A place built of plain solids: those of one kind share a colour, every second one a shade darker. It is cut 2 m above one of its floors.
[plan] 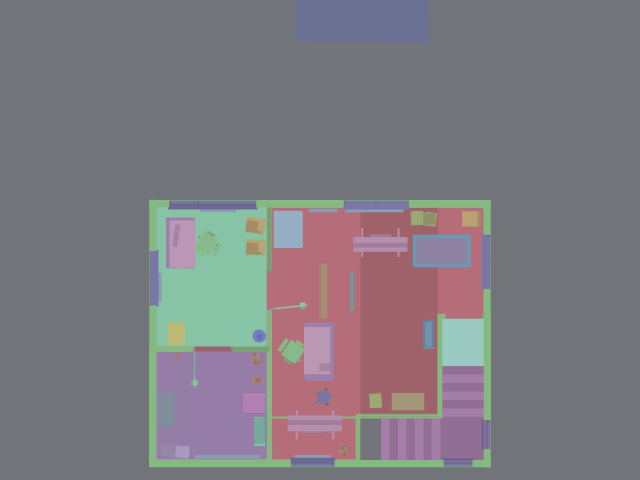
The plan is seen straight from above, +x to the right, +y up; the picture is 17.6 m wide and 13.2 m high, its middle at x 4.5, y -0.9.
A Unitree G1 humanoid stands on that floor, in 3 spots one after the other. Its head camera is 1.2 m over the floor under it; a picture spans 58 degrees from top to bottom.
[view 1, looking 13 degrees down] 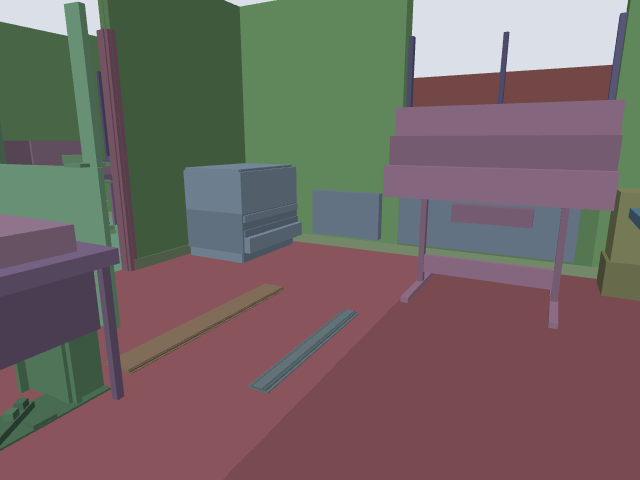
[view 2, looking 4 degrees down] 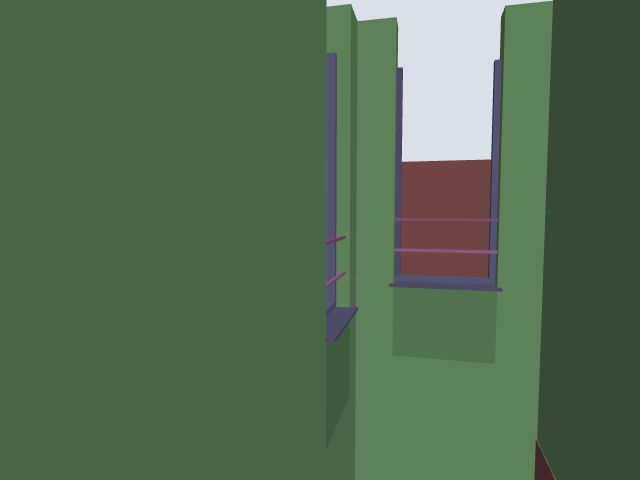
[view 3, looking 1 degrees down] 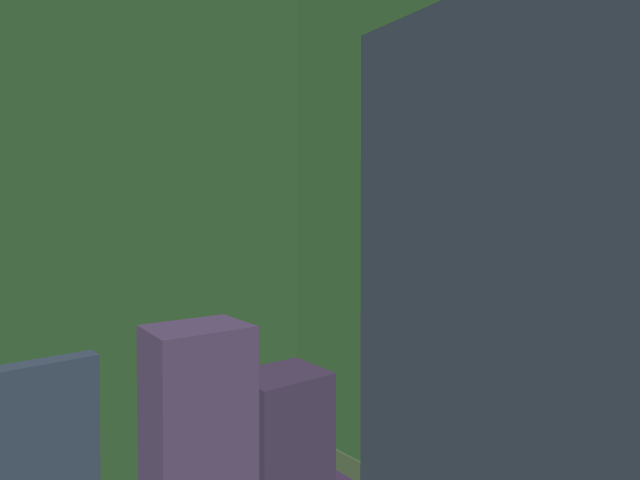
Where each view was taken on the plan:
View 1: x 6.55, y -4.40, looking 118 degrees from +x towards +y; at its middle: low_rail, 5.10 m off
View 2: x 8.43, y -3.42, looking -76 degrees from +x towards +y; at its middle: wall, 2.36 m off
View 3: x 1.55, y -5.10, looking -133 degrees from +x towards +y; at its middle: wall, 2.27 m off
